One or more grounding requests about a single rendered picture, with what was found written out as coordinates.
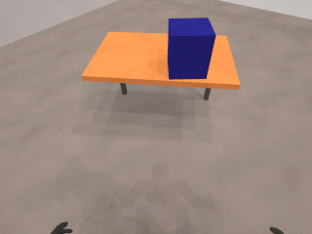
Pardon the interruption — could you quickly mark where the carton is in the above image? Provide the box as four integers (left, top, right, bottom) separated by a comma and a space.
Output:
168, 18, 216, 80

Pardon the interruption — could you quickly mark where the robot left hand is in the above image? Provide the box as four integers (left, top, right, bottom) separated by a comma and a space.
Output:
51, 221, 73, 234

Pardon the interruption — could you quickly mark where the table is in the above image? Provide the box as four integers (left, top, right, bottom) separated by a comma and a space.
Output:
81, 31, 241, 100

